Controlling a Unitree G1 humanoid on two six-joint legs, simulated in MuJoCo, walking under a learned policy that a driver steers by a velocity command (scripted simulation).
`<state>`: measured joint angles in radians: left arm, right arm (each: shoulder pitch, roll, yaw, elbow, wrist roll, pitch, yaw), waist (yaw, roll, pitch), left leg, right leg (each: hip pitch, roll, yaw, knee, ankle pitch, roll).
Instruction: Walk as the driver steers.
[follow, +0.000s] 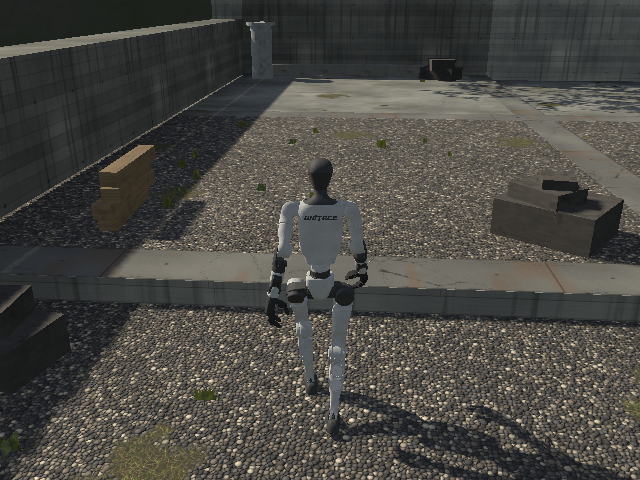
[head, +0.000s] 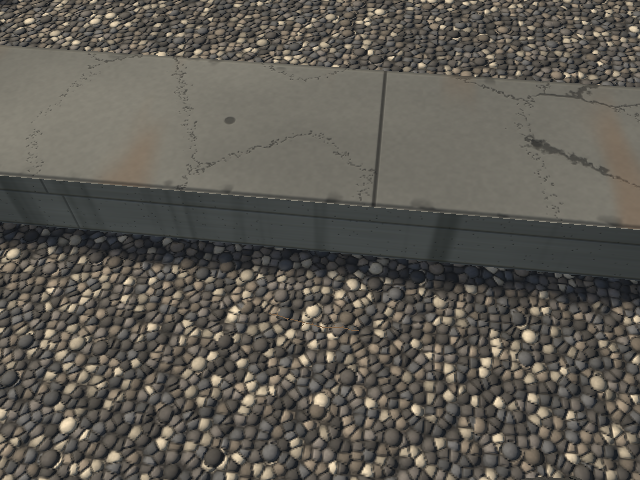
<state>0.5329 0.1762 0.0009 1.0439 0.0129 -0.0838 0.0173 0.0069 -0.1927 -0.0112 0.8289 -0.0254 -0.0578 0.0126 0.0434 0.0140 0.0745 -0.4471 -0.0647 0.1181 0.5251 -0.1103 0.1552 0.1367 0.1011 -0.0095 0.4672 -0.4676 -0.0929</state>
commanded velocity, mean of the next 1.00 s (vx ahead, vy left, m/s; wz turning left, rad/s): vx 0.50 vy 0.00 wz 0.00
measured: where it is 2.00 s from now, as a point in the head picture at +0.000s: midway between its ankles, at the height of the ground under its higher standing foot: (409, 183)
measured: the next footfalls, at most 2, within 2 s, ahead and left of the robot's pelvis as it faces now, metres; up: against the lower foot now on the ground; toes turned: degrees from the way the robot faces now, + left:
right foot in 0.54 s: +0.47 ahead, -0.11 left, +0.00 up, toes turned -3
left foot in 1.08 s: +0.74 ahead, +0.07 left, +0.00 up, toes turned +4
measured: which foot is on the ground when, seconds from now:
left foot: down 0.00-0.56, up 0.58-1.00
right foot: up 0.00-0.52, down 0.54-1.00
